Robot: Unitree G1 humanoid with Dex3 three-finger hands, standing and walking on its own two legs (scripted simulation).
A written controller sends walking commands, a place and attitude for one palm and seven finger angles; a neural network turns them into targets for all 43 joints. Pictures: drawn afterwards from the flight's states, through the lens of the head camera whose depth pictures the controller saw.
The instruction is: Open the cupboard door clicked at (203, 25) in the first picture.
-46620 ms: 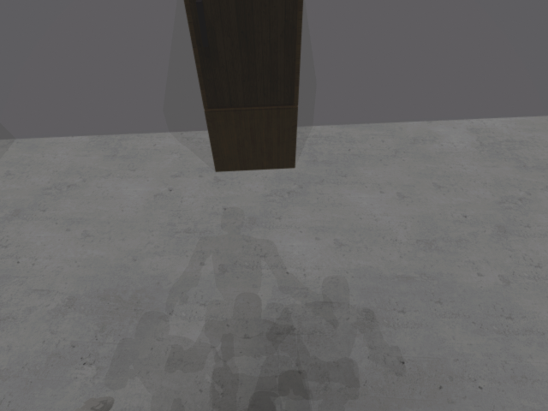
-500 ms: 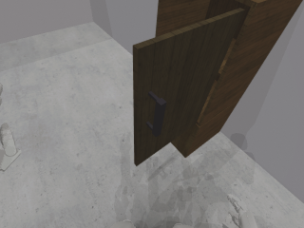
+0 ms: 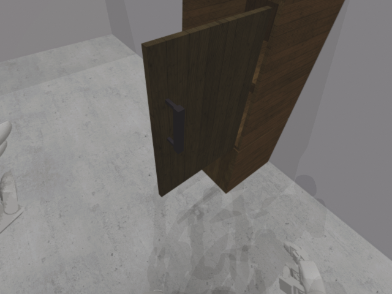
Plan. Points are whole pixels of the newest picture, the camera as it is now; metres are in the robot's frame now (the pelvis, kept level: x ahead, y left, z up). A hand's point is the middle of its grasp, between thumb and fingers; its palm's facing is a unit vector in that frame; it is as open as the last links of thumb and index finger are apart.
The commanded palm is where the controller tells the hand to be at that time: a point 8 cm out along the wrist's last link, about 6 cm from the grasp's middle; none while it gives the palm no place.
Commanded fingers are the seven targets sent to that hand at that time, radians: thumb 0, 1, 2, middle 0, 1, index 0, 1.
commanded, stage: stop stepping back and stand still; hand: left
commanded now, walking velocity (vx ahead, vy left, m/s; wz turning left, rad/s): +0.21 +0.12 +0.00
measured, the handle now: (174, 127) +0.51 +0.11 +0.03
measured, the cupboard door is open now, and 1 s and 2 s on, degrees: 91 91 91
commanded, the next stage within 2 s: let the arm hang, fingers relaxed in 0.82 s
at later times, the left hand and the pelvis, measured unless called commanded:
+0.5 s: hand out of the picture +0.11 +0.28 +0.16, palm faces +0.51 -0.75 -0.43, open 7.4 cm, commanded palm +0.05 +0.31 +0.18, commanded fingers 0.00 0.90 0.90 -0.20 -0.30 -0.20 -0.30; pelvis -0.07 +0.00 +0.00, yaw +4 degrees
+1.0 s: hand out of the picture +0.10 +0.30 +0.06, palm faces +0.32 -0.82 -0.48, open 7.4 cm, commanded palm none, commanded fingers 0.00 0.90 0.90 -0.20 -0.30 -0.20 -0.30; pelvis -0.09 +0.02 +0.00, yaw +5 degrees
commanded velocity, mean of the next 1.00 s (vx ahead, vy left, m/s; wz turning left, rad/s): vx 0.09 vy -0.01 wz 0.00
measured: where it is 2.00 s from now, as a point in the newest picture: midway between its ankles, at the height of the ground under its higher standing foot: outside the picture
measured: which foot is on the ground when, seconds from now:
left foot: up 0.00-0.02, down 0.04-0.24, up 0.26-0.52, down 0.54-1.00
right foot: down 0.00-1.00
